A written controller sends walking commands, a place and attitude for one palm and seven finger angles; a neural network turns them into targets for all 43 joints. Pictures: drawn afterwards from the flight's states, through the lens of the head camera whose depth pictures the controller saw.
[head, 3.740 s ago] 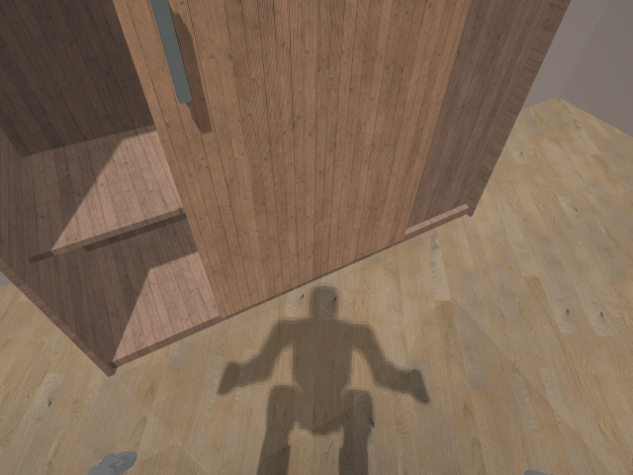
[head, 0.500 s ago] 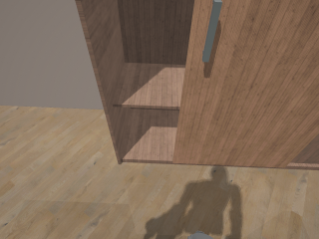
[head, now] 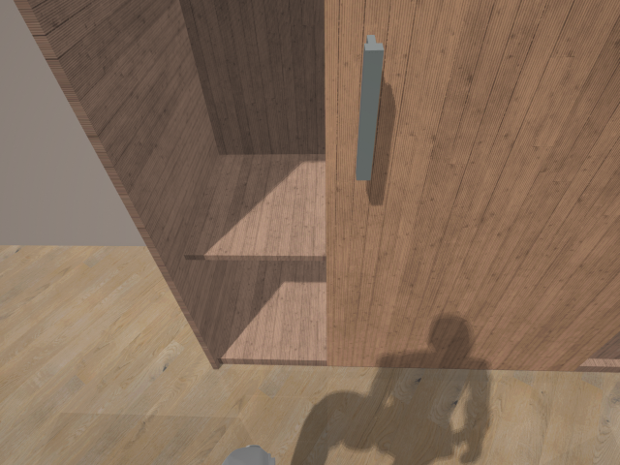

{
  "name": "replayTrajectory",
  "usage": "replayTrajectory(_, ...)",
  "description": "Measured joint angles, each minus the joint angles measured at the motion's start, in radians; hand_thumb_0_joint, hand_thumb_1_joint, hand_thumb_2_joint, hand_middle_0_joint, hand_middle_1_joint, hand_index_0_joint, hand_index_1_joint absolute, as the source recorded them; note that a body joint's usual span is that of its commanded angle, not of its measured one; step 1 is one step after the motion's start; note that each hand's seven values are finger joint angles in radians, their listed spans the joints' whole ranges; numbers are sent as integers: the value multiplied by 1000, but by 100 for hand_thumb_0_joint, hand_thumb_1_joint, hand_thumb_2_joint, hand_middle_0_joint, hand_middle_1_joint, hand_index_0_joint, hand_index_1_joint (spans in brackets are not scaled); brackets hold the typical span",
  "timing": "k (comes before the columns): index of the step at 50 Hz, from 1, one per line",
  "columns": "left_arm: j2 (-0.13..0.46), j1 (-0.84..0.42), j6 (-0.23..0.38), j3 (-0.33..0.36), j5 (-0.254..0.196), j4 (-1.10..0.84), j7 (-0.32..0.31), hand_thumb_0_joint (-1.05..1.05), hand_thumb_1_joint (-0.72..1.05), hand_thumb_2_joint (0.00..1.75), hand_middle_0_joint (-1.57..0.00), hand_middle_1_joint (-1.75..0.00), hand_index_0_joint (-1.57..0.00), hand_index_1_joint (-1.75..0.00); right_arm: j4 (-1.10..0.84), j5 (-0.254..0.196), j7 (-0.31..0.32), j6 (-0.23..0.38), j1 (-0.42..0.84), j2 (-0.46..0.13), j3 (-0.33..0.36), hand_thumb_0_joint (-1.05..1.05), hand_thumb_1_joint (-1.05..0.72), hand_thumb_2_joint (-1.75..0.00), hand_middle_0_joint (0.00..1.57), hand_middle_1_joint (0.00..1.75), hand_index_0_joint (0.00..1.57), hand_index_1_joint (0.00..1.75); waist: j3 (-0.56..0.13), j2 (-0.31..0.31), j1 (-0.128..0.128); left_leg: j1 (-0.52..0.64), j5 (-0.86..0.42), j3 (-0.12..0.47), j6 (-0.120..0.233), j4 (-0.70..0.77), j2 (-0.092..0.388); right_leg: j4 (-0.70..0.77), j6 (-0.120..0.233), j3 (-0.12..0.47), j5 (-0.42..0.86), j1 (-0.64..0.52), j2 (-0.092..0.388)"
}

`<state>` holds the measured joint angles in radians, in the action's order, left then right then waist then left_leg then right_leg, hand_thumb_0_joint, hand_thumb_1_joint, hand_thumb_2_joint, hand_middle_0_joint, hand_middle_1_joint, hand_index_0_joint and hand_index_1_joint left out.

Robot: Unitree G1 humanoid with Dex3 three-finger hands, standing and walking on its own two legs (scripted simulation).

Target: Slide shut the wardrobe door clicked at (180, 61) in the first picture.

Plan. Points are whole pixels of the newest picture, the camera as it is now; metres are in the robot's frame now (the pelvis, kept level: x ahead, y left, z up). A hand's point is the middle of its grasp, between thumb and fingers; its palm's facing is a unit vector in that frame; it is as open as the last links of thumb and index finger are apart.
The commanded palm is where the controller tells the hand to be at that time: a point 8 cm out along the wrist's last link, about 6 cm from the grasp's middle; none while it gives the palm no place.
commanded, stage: come to a stop and stand still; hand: right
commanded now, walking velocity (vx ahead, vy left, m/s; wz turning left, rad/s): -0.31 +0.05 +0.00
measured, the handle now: (366, 112) +0.54 -0.05 +0.20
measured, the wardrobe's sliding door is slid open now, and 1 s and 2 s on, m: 0.37 0.37 0.37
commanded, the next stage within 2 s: look again from close up in 1.48 s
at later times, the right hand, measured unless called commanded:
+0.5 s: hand out of the picture +0.10 -0.19 -0.18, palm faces +0.04 +0.97 -0.23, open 7.4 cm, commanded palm none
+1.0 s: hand out of the picture +0.02 -0.21 -0.18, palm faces +0.00 +0.98 -0.19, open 7.4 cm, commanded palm none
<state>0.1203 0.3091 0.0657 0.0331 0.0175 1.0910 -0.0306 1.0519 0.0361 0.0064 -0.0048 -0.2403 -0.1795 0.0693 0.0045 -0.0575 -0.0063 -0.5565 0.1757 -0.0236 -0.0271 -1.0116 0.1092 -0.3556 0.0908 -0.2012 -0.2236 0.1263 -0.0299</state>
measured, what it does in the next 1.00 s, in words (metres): steps on the spot: left foot, then right foot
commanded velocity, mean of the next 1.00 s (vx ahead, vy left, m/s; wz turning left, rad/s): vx -0.06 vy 0.03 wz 0.00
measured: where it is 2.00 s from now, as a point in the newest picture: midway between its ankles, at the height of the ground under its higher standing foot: outside the picture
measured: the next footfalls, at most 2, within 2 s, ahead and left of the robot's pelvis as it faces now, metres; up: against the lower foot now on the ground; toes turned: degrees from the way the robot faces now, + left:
left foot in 0.18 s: +0.14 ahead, +0.15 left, +0.00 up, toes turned +6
right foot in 0.52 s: +0.04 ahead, -0.13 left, +0.00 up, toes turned -4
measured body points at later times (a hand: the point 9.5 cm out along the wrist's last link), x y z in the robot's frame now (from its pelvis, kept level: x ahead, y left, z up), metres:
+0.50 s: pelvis +0.01 +0.00 -0.02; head +0.06 +0.00 +0.43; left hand +0.08 +0.25 -0.17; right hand +0.10 -0.24 -0.17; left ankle +0.10 +0.14 -0.74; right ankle -0.01 -0.12 -0.72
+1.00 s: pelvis +0.00 -0.03 -0.01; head +0.01 -0.03 +0.44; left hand +0.02 +0.20 -0.16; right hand +0.02 -0.26 -0.16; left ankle +0.04 +0.07 -0.74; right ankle +0.00 -0.12 -0.74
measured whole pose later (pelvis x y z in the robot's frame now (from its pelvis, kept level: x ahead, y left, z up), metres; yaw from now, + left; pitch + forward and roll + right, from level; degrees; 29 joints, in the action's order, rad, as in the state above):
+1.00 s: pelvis +0.00 -0.03 -0.01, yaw +1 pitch -1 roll +0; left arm 0.17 0.30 0.00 0.02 0.03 0.99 -0.04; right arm 0.96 0.03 0.01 -0.04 -0.35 -0.16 0.01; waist 0.01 0.01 0.00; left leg -0.29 0.24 -0.10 0.03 -0.54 0.02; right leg -0.55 0.03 -0.10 -0.31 0.22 0.01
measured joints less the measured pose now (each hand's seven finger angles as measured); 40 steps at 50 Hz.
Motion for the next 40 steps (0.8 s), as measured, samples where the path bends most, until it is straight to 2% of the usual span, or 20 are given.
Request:
replayTrajectory(7,-40,44,-38,-12,6,41,-5,0,92,90,-20,-30,-20,-30,-13,-7,20,-15,53,14,-22,0,-92,-90,19,30,19,30,36,26,33,145,24,-30,4,337,-27,-70,-29,12,-86,-29,17)
replayTrajectory(9,-47,50,-51,-6,4,41,-5,0,91,90,-20,-30,-20,-30,-23,-6,24,-13,56,16,-24,0,-92,-90,20,30,19,30,47,30,35,199,-37,-43,10,423,-38,-127,-42,8,-129,-14,23)
replayTrajectory(11,-41,38,-66,5,-1,35,-4,0,91,90,-21,-30,-20,-30,-29,-3,27,-4,67,26,-25,0,-92,-90,20,30,19,30,64,58,37,203,15,-54,28,430,-56,-232,-59,19,-163,40,50)
replayTrajectory(14,-21,1,-91,23,-9,12,-6,0,91,90,-21,-30,-20,-30,-44,-7,34,6,98,40,-27,0,-92,-90,20,30,20,30,103,83,44,190,53,-75,46,410,-51,-530,-95,106,-315,179,37)
replayTrajectory(16,-2,-30,-109,32,-10,0,-5,0,91,90,-20,-30,-20,-30,-56,-9,41,0,113,45,-25,-1,-92,-90,20,30,20,30,117,88,33,192,36,-79,43,427,-45,-693,-109,146,-332,254,25)
replayTrajectory(18,20,-61,-123,40,-8,-15,-1,0,91,90,-20,-30,-20,-30,-65,-9,43,-8,121,46,-24,0,-92,-90,20,30,20,30,119,90,25,192,16,-81,39,449,-39,-768,-122,170,-313,300,25)
replayTrajectory(20,41,-89,-129,45,-6,-35,4,0,91,90,-20,-30,-20,-30,-72,-6,44,-17,123,44,-22,0,-92,-90,20,30,20,30,111,88,19,189,-3,-80,32,468,-33,-750,-131,179,-290,311,35)
replayTrajectory(23,63,-118,-122,47,-3,-65,11,0,91,90,-20,-30,-20,-30,-79,2,40,-27,121,31,-18,0,-91,-90,20,30,20,30,93,72,9,176,-25,-74,19,480,-23,-622,-132,179,-269,277,52)
replayTrajectory(26,85,-107,-101,38,5,-149,27,0,91,90,-20,-30,-20,-30,-117,-4,41,-38,85,-1,-42,0,-91,-90,20,30,20,30,64,59,25,139,-12,-72,-1,424,-8,-346,-109,184,-202,178,57)
replayTrajectory(27,91,-99,-88,39,10,-169,25,0,91,90,-20,-30,-20,-30,-123,-9,41,-44,76,-11,-45,0,-91,-90,20,30,20,30,49,56,34,123,12,-70,-8,388,-3,-314,-94,184,-150,173,53)
replayTrajectory(30,89,-84,-86,31,24,-194,14,0,91,90,-20,-30,-20,-30,-131,-11,26,-56,23,-45,-39,0,-90,-90,20,30,20,30,2,18,9,124,107,-32,3,321,-12,-327,-67,139,-159,146,34)
replayTrajectory(34,92,-67,-81,19,27,-216,5,0,91,90,-20,-30,-20,-30,-116,3,3,-66,-65,-59,-33,0,-91,-90,20,30,20,30,-76,19,-5,165,132,-38,13,274,-47,-259,-55,87,-150,104,25)
replayTrajectory(36,92,-63,-74,13,28,-225,2,0,91,90,-20,-30,-20,-30,-115,5,-6,-62,-91,-58,-33,0,-91,-90,20,30,19,30,-81,25,-8,208,144,-45,18,332,-61,-237,-51,72,-139,98,19)
replayTrajectory(37,94,-62,-70,10,27,-225,0,0,91,90,-20,-30,-20,-30,-112,5,-8,-58,-97,-53,-32,0,-91,-90,20,30,19,30,-76,33,-10,224,134,-46,37,368,-69,-234,-50,69,-136,100,21)
replayTrajectory(40,99,-58,-66,5,20,-207,-7,0,91,90,-20,-30,-20,-30,-109,3,-8,-45,-105,-28,-39,0,-91,-90,20,30,19,30,-47,80,-8,250,92,-68,56,436,-94,-228,-53,86,-127,106,45)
